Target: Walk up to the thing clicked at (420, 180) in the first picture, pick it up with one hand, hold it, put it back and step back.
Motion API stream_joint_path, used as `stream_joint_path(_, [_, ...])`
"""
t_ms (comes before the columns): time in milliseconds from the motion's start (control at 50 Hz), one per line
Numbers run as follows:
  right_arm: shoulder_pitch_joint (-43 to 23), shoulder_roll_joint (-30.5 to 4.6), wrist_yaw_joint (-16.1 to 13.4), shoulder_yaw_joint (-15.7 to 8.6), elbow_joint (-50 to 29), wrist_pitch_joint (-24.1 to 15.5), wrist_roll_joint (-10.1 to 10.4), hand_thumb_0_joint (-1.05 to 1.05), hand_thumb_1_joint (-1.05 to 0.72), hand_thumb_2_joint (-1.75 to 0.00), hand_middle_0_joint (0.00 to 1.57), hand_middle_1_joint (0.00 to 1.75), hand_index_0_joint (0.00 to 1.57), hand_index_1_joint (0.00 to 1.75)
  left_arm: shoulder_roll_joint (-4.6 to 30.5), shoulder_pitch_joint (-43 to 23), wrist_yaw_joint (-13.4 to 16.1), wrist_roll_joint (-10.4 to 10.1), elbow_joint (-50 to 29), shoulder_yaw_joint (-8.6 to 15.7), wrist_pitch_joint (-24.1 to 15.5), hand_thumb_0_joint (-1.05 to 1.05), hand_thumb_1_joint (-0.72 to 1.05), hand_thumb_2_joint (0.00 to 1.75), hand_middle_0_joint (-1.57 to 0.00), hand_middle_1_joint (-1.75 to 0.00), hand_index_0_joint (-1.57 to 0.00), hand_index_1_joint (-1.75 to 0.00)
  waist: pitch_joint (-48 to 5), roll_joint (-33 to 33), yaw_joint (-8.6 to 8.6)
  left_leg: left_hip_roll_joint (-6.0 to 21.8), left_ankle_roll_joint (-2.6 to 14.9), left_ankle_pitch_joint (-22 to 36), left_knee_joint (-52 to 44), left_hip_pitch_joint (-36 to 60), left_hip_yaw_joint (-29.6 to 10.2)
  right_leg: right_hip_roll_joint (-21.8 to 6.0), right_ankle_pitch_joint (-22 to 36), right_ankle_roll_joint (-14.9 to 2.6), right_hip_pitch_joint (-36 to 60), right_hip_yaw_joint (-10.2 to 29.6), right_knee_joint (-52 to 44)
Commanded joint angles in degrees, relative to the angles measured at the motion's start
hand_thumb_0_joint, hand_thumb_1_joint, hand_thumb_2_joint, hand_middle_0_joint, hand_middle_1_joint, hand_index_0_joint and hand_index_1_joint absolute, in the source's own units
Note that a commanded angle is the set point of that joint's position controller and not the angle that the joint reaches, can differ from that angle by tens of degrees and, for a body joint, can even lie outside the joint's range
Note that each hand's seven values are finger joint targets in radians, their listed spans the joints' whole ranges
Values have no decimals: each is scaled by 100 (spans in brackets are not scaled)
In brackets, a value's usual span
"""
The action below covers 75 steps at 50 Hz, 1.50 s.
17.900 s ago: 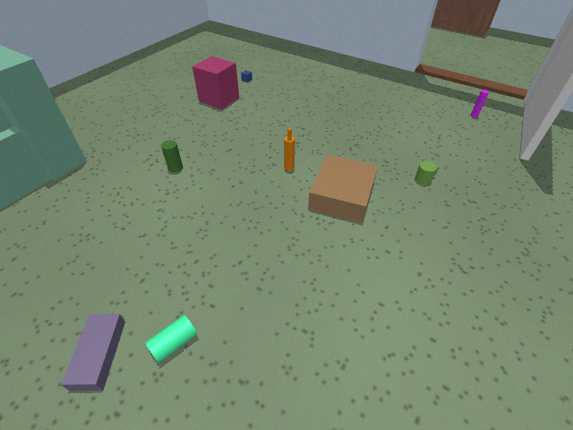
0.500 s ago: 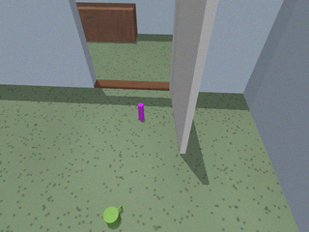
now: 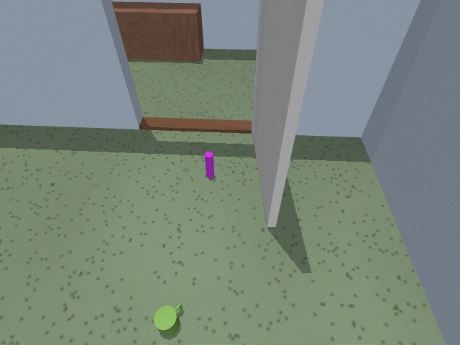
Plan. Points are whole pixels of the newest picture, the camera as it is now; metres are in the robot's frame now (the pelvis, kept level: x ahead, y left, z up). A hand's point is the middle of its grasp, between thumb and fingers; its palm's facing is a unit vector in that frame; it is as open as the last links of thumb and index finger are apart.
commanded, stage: stand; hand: left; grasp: from above
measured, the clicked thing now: (170, 317) +0.41 +0.25 -0.74
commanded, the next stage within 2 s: rise first in 0.72 s
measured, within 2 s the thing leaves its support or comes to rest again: neither
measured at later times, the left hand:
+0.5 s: hand out of the picture +0.07 +0.26 -0.16, palm faces -0.03 -0.94 -0.35, open 7.4 cm
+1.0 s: hand out of the picture +0.13 +0.25 -0.17, palm faces +0.01 -0.94 -0.33, open 8.3 cm
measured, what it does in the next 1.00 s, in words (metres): stands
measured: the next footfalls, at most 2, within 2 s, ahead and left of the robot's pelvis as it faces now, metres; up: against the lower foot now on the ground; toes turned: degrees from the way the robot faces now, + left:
none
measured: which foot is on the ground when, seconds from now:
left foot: down 0.00-1.00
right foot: down 0.00-1.00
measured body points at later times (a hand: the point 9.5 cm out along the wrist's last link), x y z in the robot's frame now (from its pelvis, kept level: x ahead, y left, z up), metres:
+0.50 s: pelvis +0.00 +0.00 +0.00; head +0.01 +0.00 +0.45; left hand +0.08 +0.30 -0.13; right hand +0.08 -0.30 -0.13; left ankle +0.01 +0.13 -0.75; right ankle -0.03 -0.12 -0.75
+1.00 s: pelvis -0.01 +0.00 -0.01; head +0.04 +0.01 +0.43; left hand +0.13 +0.30 -0.14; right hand +0.08 -0.28 -0.14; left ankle +0.01 +0.13 -0.75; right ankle -0.03 -0.12 -0.75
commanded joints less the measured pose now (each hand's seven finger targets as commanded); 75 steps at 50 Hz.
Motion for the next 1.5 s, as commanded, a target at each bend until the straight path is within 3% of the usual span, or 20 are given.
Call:
stream_joint_path(0, [-242,-1270,-58,-226,-336,-113,8,0,-90,-90,20,30,20,30,1205,-155,66,9,-364,202,-96,0,90,90,-20,-30,-20,-30,-421,72,31,618,222,845,-149,294,-544,-711,846,-178,-227,508,-288])
stream_joint_path(320, [-209,-1236,-62,-214,-351,-120,15,0,-90,-90,20,30,20,30,1204,-165,78,5,-377,205,-108,0,90,90,-20,-30,-20,-30,-507,64,21,641,225,1224,-70,366,-539,-728,1230,-175,-117,484,-200])
stream_joint_path(460, [-214,-1254,-58,-215,-346,-111,16,0,-90,-90,20,30,20,30,1195,-160,76,-2,-362,201,-102,0,90,90,-20,-30,-20,-30,-397,78,8,622,212,963,-134,331,-531,-715,987,-166,-195,510,-309])
stream_joint_path(780, [-200,-1241,-60,-226,-359,-115,12,0,-90,-90,20,30,20,30,1223,-150,81,11,-405,207,-113,0,90,90,-20,-30,-20,-30,-491,32,5,640,243,1080,-88,380,-512,-733,1154,-172,-151,515,-253])
stream_joint_path(800, [-216,-1241,-62,-220,-362,-118,19,0,-94,-92,20,30,20,30,1215,-155,82,9,-392,205,-106,0,82,95,-19,-37,-18,-38,-472,75,2,640,239,1102,-90,357,-520,-727,1163,-169,-144,501,-246])
stream_joint_path(820, [-38,-312,-174,-14,-1920,-367,420,0,-99,-92,20,30,20,30,167,-2165,162,-289,-2403,177,-625,0,74,102,-20,-45,-15,-46,89,318,-684,-245,213,89,286,-472,156,63,718,-111,-1486,122,169])
stream_joint_path(840, [234,-465,-235,-36,-1635,-350,436,0,-94,-91,20,30,20,30,503,-2619,188,-277,-1950,293,-561,0,66,98,-20,-53,-16,-54,-150,10,-469,-240,241,-25,335,-405,118,39,510,-86,-1187,48,161])
stream_joint_path(860, [506,-673,-289,-189,-1620,-292,439,0,-93,-91,20,30,20,30,1052,-1573,204,-116,-1025,667,-349,0,58,96,-16,-61,-15,-62,-171,-86,-309,-224,233,-4,421,-501,117,84,410,-124,-1207,-6,255])
stream_joint_path(880, [578,-669,-286,-251,-1688,-257,391,0,-91,-91,20,30,20,30,1135,-1376,124,31,-575,750,-228,0,50,95,-14,-69,-14,-70,-341,-296,-286,-244,258,30,688,-695,84,99,364,-132,-1364,-17,426])
stream_joint_path(900, [583,-639,-287,-288,-1881,-273,369,0,-90,-90,20,30,20,30,1275,-1818,41,134,-627,833,-224,0,42,96,-11,-77,-11,-78,-454,-304,-234,-239,267,68,872,-849,60,98,383,-144,-1458,-30,621])
stream_joint_path(920, [621,-633,-287,-397,-2042,-302,265,0,-92,-91,20,30,20,30,1404,-1853,-18,331,-626,985,-275,0,34,95,-9,-85,-11,-86,-913,-394,-157,-251,276,211,1110,-901,67,62,588,-118,-1395,10,858])
stream_joint_path(940, [856,-586,-261,-453,-2057,-303,211,0,-91,-90,20,30,20,30,1320,-1141,-68,550,-241,1068,-192,0,26,96,-4,-93,-7,-94,-1175,-216,-32,-289,242,373,1298,-1029,44,56,692,-154,-1442,6,1091])
stream_joint_path(980, [908,-552,-194,-522,-2420,-325,186,0,-92,-90,20,30,20,30,1160,-685,-116,728,-576,1142,-117,0,10,98,0,-108,-3,-104,-1642,266,172,-336,166,603,1551,-1098,49,84,766,-205,-1478,7,1446])
stream_joint_path(1040, [847,-497,-170,-570,-2814,-321,236,0,-90,-90,20,30,20,30,976,-555,11,828,-1216,1097,144,0,-9,98,-1,-110,-4,-106,-1678,405,142,-301,135,669,1569,-1156,2,144,711,-207,-1690,-39,1526])
stream_joint_path(1120, [642,-415,-130,-543,-3223,-357,234,0,-91,-90,20,30,20,30,968,-608,133,955,-1581,1127,502,0,-40,97,-5,-109,-7,-107,-1380,88,48,-246,153,129,1956,-1788,-39,178,122,-184,-2240,-78,1823])
stream_joint_path(1180, [732,-383,-101,-564,-3356,-468,198,0,-88,-90,20,30,20,30,812,-620,140,1019,-1966,1091,542,0,-51,98,-6,-108,-6,-107,-1435,157,-55,-178,149,-233,2380,-2166,-96,210,-220,-178,-2815,-93,2322])
stream_joint_path(1300, [786,-323,-150,-603,-3650,-676,161,0,-88,-90,20,30,20,30,868,-195,156,1223,-3167,1187,529,0,-56,99,-6,-108,-6,-108,-2089,352,-104,-97,163,-66,3179,-2487,-206,192,-134,-162,-3494,-68,3157])
stream_joint_path(1360, [744,-273,-167,-597,-3736,-727,146,0,-87,-90,20,30,20,30,806,195,168,1326,-3482,1186,643,0,-56,100,-6,-106,-5,-107,-2096,348,-83,-100,175,-221,3439,-2837,-207,177,-243,-158,-3652,-46,3359])
stream_joint_path(1480, [671,-247,-166,-594,-3877,-837,124,0,-88,-90,20,30,20,30,833,631,188,1527,-4235,1159,905,0,-55,98,-6,-107,-6,-107,-2344,404,-101,-77,228,90,3988,-3151,-229,158,-17,-125,-4015,-30,3762])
